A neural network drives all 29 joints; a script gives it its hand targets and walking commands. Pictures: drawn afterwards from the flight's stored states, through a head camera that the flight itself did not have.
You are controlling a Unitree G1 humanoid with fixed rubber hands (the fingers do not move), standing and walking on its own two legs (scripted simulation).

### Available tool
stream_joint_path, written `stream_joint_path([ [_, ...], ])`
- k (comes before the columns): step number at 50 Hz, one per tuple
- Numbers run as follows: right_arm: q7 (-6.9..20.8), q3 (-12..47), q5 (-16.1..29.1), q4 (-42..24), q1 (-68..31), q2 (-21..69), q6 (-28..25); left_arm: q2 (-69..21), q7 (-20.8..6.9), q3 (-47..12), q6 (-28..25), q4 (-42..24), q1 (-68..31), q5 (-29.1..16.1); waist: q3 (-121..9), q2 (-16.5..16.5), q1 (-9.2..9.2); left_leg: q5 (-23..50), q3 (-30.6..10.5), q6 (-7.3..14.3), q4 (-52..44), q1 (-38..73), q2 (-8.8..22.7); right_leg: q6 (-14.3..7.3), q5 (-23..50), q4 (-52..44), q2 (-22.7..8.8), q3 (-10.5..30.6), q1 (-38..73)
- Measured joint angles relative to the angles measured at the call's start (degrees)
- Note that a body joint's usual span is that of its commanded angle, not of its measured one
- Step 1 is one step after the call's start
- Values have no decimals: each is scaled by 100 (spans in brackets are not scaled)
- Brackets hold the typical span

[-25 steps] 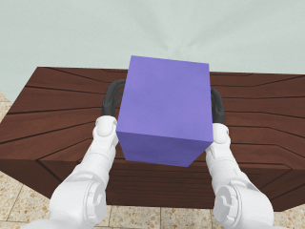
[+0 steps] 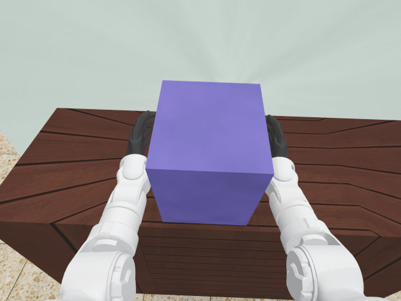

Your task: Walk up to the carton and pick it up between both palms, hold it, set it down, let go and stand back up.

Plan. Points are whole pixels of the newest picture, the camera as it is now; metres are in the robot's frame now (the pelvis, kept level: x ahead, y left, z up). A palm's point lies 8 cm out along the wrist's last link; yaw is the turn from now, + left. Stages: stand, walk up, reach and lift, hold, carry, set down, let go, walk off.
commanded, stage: reach and lift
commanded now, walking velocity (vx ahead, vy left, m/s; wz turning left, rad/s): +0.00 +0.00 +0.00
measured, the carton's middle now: (207, 158) +0.40 -0.01 +0.07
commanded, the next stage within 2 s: hold in 1.78 s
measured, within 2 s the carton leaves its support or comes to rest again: neither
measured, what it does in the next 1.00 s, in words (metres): stands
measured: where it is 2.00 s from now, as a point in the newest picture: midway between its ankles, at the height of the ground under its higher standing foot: outside the picture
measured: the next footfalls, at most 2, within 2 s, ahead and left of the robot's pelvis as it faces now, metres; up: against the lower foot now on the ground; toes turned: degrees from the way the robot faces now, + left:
none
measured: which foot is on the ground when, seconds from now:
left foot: down 0.00-1.00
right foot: down 0.00-1.00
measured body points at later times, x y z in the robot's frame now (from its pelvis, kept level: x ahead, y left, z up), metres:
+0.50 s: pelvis -0.03 +0.00 +0.00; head -0.06 +0.00 +0.45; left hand +0.39 +0.13 +0.18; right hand +0.37 -0.16 +0.13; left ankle -0.03 +0.13 -0.74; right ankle +0.05 -0.12 -0.74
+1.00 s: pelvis -0.02 +0.00 +0.00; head -0.05 +0.02 +0.45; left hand +0.39 +0.15 +0.20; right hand +0.38 -0.14 +0.16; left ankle -0.03 +0.13 -0.74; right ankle +0.05 -0.12 -0.74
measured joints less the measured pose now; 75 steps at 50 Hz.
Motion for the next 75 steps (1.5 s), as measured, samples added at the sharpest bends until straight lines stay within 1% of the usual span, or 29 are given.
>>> stream_joint_path([
  [4, -19, 159, 340, -292, 2, -82, 638, -1, -63, -55, 831, -343, -153, -1, 207, -9, -1, 18, 0, 14, 0, 266, -1, 2, 26, -20, 0, 0, 276],
  [8, -56, 160, 416, -429, 0, -109, 1266, 38, -166, -55, 1661, -382, -473, -1, 356, -61, -1, 52, 0, 34, -1, 401, -8, 2, 58, -21, -6, 0, 411],
  [11, -67, 160, 525, -629, -1, -125, 1599, 46, -190, -59, 2125, -544, -647, 0, 376, -90, -1, 89, 0, 35, -1, 401, -11, 2, 95, -21, -9, 0, 412],
  [17, -74, 161, 587, -1153, -15, -186, 2061, 43, -214, -61, 2583, -823, -918, 0, 293, -97, -1, 111, -1, 35, -1, 416, -12, 2, 115, -21, -10, 0, 427],
  [22, -84, 161, 587, -1223, -66, -180, 2320, 106, -266, -48, 3010, -853, -1177, -1, 416, -135, -1, 105, -1, 47, -1, 585, -12, 2, 109, -20, -9, 0, 596],
  [26, -138, 161, 627, -1262, -69, -73, 2555, 198, -354, -18, 3317, -914, -1191, 0, 506, -187, 0, 101, -1, 51, -2, 674, -13, 2, 105, -21, -9, 0, 685],
  [30, -196, 161, 780, -1532, -71, -10, 2772, 221, -403, -19, 3472, -1280, -990, 1, 506, -229, 0, 101, 0, 51, -2, 678, -17, 2, 105, -21, -14, 0, 690],
  [36, -201, 161, 824, -1925, -79, -5, 2944, 185, -411, -19, 3658, -1800, -888, 1, 505, -288, 0, 93, -1, 51, -2, 694, -22, 2, 96, -21, -19, 0, 706],
  [45, -198, 161, 827, -1946, -93, 6, 3134, 228, -411, -19, 4081, -1839, -1106, 1, 545, -290, -1, 58, -1, 51, -2, 756, -22, 2, 59, -21, -19, 0, 769],
  [48, -203, 161, 910, -2077, -94, 1, 3219, 220, -410, -19, 4178, -1997, -1080, 1, 555, -290, 0, 49, -1, 51, -2, 756, -22, 2, 49, -21, -19, 0, 769],
  [54, -224, 161, 1029, -2510, -94, -30, 3397, 150, -406, -19, 4227, -2474, -904, 1, 557, -290, 0, 32, -1, 51, -2, 779, -22, 2, 38, -33, -19, 0, 798],
  [66, -223, 161, 1041, -2515, -100, -16, 3605, 164, -389, -19, 4488, -2507, -926, 1, 600, -290, -3, 17, -1, 51, -2, 839, -22, 3, 25, -35, -19, 0, 859],
  [75, -231, 161, 1107, -2729, -100, -18, 3721, 149, -379, -19, 4662, -2782, -916, 1, 599, -290, -12, 17, -1, 51, -2, 867, -22, 3, 25, -35, -19, 0, 887],
])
